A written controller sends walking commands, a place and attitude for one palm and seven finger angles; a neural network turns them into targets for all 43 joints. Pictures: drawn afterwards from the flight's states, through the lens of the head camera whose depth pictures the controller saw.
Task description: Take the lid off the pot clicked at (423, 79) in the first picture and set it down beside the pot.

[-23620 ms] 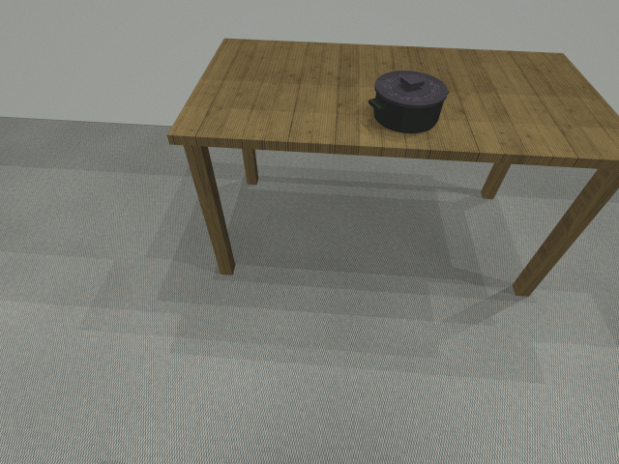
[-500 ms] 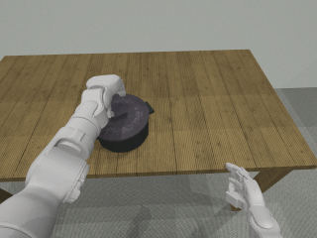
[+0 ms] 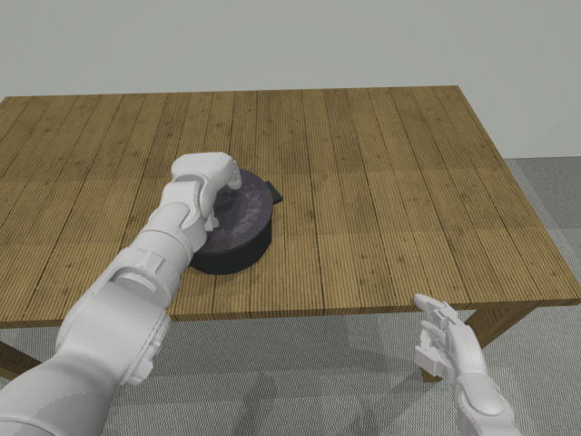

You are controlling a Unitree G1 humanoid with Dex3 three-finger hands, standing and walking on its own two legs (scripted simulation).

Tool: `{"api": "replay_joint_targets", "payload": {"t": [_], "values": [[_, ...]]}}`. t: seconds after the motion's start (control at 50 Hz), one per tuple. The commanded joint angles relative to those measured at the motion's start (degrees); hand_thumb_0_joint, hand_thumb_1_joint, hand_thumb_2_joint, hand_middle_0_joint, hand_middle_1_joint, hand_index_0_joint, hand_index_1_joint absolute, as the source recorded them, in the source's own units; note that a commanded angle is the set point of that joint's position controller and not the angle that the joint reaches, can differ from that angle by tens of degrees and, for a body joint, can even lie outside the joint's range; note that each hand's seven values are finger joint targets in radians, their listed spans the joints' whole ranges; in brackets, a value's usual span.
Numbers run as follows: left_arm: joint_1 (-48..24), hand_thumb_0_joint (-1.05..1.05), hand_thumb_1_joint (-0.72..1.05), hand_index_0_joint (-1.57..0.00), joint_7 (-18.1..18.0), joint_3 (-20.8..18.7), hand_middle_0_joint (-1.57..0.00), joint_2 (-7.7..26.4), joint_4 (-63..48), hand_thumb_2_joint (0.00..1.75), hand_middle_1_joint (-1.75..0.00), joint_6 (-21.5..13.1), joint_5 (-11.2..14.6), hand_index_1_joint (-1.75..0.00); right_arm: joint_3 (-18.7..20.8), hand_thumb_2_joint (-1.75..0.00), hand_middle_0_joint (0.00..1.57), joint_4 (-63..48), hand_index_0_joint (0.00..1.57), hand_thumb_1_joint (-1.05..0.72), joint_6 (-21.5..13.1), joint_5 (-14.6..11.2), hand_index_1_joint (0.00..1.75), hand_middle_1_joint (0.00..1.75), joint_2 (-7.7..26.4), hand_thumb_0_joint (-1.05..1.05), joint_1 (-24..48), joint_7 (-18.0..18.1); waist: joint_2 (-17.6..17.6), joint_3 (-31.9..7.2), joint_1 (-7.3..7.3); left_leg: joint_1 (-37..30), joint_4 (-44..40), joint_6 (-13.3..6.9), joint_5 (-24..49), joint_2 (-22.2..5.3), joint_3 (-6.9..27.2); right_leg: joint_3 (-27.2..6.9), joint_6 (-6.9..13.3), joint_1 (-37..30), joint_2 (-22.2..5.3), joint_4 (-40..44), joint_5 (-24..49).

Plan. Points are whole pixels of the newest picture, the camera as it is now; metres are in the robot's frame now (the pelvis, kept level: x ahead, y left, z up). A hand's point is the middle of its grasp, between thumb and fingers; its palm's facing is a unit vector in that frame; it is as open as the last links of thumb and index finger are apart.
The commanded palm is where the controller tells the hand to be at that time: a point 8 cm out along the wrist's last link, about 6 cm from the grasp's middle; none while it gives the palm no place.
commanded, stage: lower the open fingers around the knob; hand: left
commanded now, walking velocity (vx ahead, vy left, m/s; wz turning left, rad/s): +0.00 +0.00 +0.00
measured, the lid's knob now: (215, 199) +0.49 +0.12 +0.02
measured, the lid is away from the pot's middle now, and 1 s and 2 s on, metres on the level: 0.00 0.00 0.00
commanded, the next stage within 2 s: close the fingers and squeeze the knob in 0.28 s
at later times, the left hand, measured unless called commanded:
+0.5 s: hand (210, 203) +0.46 +0.12 +0.05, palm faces -0.38 -0.04 -0.92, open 10.2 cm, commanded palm +0.47 +0.11 +0.10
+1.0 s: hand (212, 201) +0.46 +0.12 +0.05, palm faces -0.36 -0.06 -0.93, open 8.4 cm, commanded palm +0.47 +0.12 +0.10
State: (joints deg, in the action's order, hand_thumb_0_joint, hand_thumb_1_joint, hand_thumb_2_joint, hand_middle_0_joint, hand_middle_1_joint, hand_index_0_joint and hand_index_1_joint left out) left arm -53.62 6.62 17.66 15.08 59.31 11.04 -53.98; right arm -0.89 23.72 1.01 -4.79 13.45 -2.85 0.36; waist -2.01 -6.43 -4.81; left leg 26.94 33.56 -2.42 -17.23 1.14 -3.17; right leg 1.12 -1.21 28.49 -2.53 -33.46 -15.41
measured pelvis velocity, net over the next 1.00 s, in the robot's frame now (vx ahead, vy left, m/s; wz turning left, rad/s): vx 0.00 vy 0.00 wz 0.00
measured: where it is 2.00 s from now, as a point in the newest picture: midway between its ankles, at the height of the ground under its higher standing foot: outside the picture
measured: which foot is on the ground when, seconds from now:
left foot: down 0.00-1.00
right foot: down 0.00-1.00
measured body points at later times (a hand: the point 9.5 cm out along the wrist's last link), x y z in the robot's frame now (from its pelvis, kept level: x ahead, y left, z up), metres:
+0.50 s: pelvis +0.00 -0.01 +0.00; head +0.05 -0.02 +0.44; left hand +0.47 +0.12 +0.10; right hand +0.23 -0.24 -0.04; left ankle -0.01 +0.09 -0.73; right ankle +0.00 -0.14 -0.73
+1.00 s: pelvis +0.00 +0.00 +0.00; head +0.05 -0.01 +0.44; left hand +0.48 +0.12 +0.10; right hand +0.23 -0.24 -0.04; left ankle -0.01 +0.09 -0.73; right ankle +0.00 -0.14 -0.73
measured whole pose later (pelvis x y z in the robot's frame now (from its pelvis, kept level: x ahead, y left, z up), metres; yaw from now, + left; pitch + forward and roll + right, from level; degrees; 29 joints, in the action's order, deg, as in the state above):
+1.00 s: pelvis +0.00 +0.00 +0.00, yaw +0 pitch +12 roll +0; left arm -55.7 5.5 15.8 15.6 62.7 11.8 -54.5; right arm -1.6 22.4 0.0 -4.7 12.9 -3.0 0.5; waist -2.1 -7.1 -6.1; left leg 29.9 35.5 -2.4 -18.1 0.9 -3.3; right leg 0.9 -1.2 31.4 -2.3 -35.1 -16.0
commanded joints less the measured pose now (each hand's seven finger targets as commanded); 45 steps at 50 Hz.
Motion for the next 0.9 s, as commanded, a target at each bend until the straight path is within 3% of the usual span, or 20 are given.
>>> {"api": "replay_joint_targets", "payload": {"t": [0.0,0.06,0.12,0.16,0.3,0.32,0.36,0.38,0.42,0.46,0.48,0.52,0.56,0.64,0.68,0.72,0.76,0.8,0.84,0.88], "values": [[-30.32,0.00,-0.27,-0.81,-4.14,-3.67,-0.81,9.55,-8.97,1.32,-0.08,0.75,-1.33,-0.08,2.34,-0.90,0.20,5.73,0.20,-0.90,5.08,1.52,0.30,0.30,7.72,0.00,-9.34,1.42,-1.47,-18.12,-2.63,-13.29,-2.34,0.69,19.56,-1.48,2.35,1.15,3.57,-3.30,2.49,0.95,16.49],[-28.79,0.00,-0.27,-0.81,-4.47,-5.59,-0.81,11.50,-6.10,1.32,-0.08,1.70,-0.86,-0.08,1.99,-0.90,0.20,5.55,0.20,-0.90,5.09,1.51,0.30,0.30,8.02,0.00,-8.95,1.88,1.56,-17.86,-2.58,-9.97,-2.34,0.57,17.05,-1.08,1.70,0.76,3.28,-5.21,2.39,1.07,17.06],[-30.55,0.00,-0.27,-0.81,-4.47,-3.59,-0.81,10.21,-6.63,1.32,-0.08,2.08,-1.27,-0.08,2.01,-0.90,0.20,5.32,0.20,-0.90,4.71,1.45,0.30,0.30,7.72,0.00,-9.16,2.22,0.21,-18.65,-3.29,-10.59,-2.24,0.36,16.00,-0.90,1.10,0.51,3.10,-5.19,2.32,1.18,16.94],[-33.02,0.00,-0.27,-0.81,-4.07,-4.82,-0.81,11.89,-9.84,1.32,-0.08,1.14,-1.07,-0.08,2.05,-0.90,0.20,5.03,0.20,-0.90,4.37,1.43,0.30,0.30,7.75,0.00,-9.10,2.43,0.27,-21.44,-3.27,-11.91,-1.66,0.02,18.29,-0.77,1.46,0.13,3.04,-6.50,2.22,1.03,18.99],[-29.99,0.00,-0.27,-0.81,-2.04,-2.45,-0.81,8.88,-6.11,1.32,-0.08,1.25,-0.86,-0.08,2.15,-0.90,0.20,5.34,0.20,-0.90,4.80,1.33,0.30,0.30,8.07,0.00,-9.82,2.04,-0.12,-17.83,-4.32,-11.00,-0.85,0.13,17.71,-0.88,0.94,0.59,2.89,-3.20,2.40,1.00,18.25],[-30.73,0.00,-0.27,-0.81,-1.87,-2.71,-0.81,9.00,-7.73,1.32,-0.08,0.75,-0.36,-0.08,2.31,-0.90,0.20,5.30,0.20,-0.90,4.70,1.45,0.30,0.30,7.97,0.00,-10.07,1.98,-1.58,-18.56,-4.22,-11.93,-0.65,0.06,18.65,-0.98,1.02,0.58,2.96,-3.21,2.36,0.83,18.72],[-30.54,0.00,-0.27,-0.81,-1.32,-4.70,-0.81,11.03,-9.26,1.32,-0.08,-0.42,0.06,-0.08,2.31,-0.90,0.20,4.74,0.20,-0.90,4.74,1.46,0.30,0.30,7.99,0.00,-9.84,2.02,-0.27,-20.56,-3.58,-12.07,-0.33,-0.16,20.33,-0.77,1.25,0.35,2.94,-5.00,2.25,0.66,20.30],[-30.67,0.00,-0.13,-0.53,-1.37,-4.78,-0.53,11.53,-10.95,1.03,-0.63,-1.03,-0.13,-0.63,2.33,-0.90,0.20,4.49,0.20,-0.90,4.81,1.49,0.30,0.30,7.85,0.00,-10.10,1.98,-1.85,-21.80,-3.24,-13.18,-0.21,-0.12,22.30,-0.93,1.39,0.27,2.99,-5.50,2.17,0.22,21.29],[-28.92,0.00,-0.11,-0.53,-1.35,-1.50,-0.53,7.22,-7.89,1.03,-0.68,-0.46,-0.65,-0.68,2.43,-0.90,0.20,4.97,0.20,-0.90,5.20,1.43,0.30,0.30,7.58,0.00,-10.35,1.70,-0.92,-18.84,-4.18,-12.88,0.01,0.02,22.18,-1.30,1.57,0.82,2.90,-2.41,2.46,0.50,19.62],[-28.38,0.00,-0.09,-0.53,-1.73,-3.29,-0.53,9.26,-6.54,1.03,-0.72,-0.51,-1.53,-0.72,2.32,-0.90,0.20,5.22,0.20,-0.90,5.33,1.43,0.30,0.30,7.86,0.00,-10.28,1.57,0.52,-17.41,-3.74,-11.12,-0.07,0.04,21.80,-1.26,1.68,0.92,3.04,-2.11,2.63,0.46,19.11],[-29.75,0.00,-0.08,-0.53,-2.31,-5.26,-0.53,12.03,-8.59,1.03,-0.73,-0.74,-1.44,-0.73,2.34,-0.90,0.20,5.10,0.20,-0.90,5.43,1.49,0.30,0.30,8.09,0.00,-10.45,1.58,-0.59,-18.25,-3.41,-11.27,-0.23,0.16,21.53,-1.43,1.61,0.74,3.09,-3.35,2.46,0.14,19.64],[-31.27,0.00,-0.07,-0.53,-3.15,-4.61,-0.53,10.73,-10.74,1.03,-0.77,-0.82,-0.70,-0.77,2.43,-0.90,0.20,4.65,0.20,-0.90,5.18,1.53,0.30,0.30,7.64,0.00,-10.26,1.62,-2.49,-20.11,-3.17,-12.48,-0.33,0.21,21.69,-1.23,1.60,0.62,3.18,-3.79,2.39,0.04,19.79],[-29.12,0.00,-0.05,-0.53,-3.40,-4.75,-0.53,10.03,-9.18,1.03,-0.80,-0.54,-0.72,-0.80,2.53,-0.90,0.20,4.64,0.20,-0.90,5.11,1.60,0.30,0.30,7.49,0.00,-10.08,1.43,-2.22,-20.77,-2.72,-13.05,0.09,0.19,23.87,-1.12,1.72,0.68,3.21,-3.49,2.46,0.07,20.42],[-30.77,0.00,-0.01,-0.54,-4.00,-3.93,-0.54,10.91,-6.82,1.02,-0.85,1.28,-1.99,-0.85,2.24,-0.90,0.20,5.39,0.20,-0.90,5.73,1.36,0.30,0.30,8.02,0.00,-10.30,1.51,-0.13,-17.53,-3.96,-10.48,-0.81,0.41,18.70,-1.33,1.57,0.91,3.07,-2.37,2.61,0.38,17.74],[-33.07,0.00,0.02,-0.55,-4.33,-4.34,-0.55,11.10,-9.72,1.02,-0.88,0.72,-1.30,-0.88,2.53,-0.90,0.20,4.99,0.20,-0.90,5.19,1.36,0.30,0.30,7.75,0.00,-10.30,1.69,-2.33,-19.92,-3.55,-12.09,-0.79,0.30,20.13,-1.25,1.45,0.64,3.20,-3.79,2.44,0.08,18.77],[-31.94,0.00,0.04,-0.56,-4.24,-3.11,-0.56,8.80,-9.44,1.01,-0.90,1.17,-1.03,-0.90,2.64,-0.90,0.20,5.22,0.20,-0.90,5.12,1.53,0.30,0.30,7.56,0.00,-10.59,1.50,-4.08,-21.14,-3.65,-14.30,-0.32,0.42,22.94,-1.50,1.76,0.88,3.20,-2.41,2.47,-0.01,19.21],[-30.10,0.00,0.06,-0.56,-3.61,-3.06,-0.56,8.32,-6.58,1.00,-0.92,1.46,-1.28,-0.92,2.53,-0.90,0.20,5.46,0.20,-0.90,5.29,1.49,0.30,0.30,7.70,0.00,-10.56,1.32,-2.69,-20.68,-3.67,-13.89,0.01,0.41,24.56,-1.50,2.09,1.05,3.15,-1.59,2.65,-0.04,19.26],[-30.01,0.00,0.08,-0.57,-3.50,-4.39,-0.57,10.84,-4.41,0.99,-0.94,2.07,-1.53,-0.94,2.27,-0.90,0.20,5.72,0.20,-0.90,5.60,1.51,0.30,0.30,8.32,0.00,-10.79,1.52,0.45,-18.67,-4.17,-10.98,-0.38,0.36,20.52,-1.32,1.71,0.95,2.90,-2.48,2.74,0.04,18.47],[-31.35,0.00,0.11,-0.58,-3.44,-3.68,-0.58,10.29,-5.10,0.98,-0.96,2.18,-1.10,-0.96,2.14,-0.90,0.20,5.32,0.20,-0.90,5.46,1.32,0.30,0.30,8.19,0.00,-10.45,1.84,0.81,-17.90,-4.29,-10.14,-0.97,0.28,17.90,-1.03,1.54,0.93,2.94,-2.76,2.64,0.28,17.58],[-33.40,0.00,0.13,-0.60,-3.43,-3.82,-0.60,10.32,-8.23,0.97,-0.97,0.87,-0.69,-0.97,2.37,-0.90,0.20,5.06,0.20,-0.90,4.91,1.38,0.30,0.30,7.91,0.00,-10.45,1.97,-2.30,-19.93,-4.15,-12.33,-0.56,0.19,19.58,-1.14,1.56,0.66,3.07,-2.85,2.46,0.09,18.20]]}}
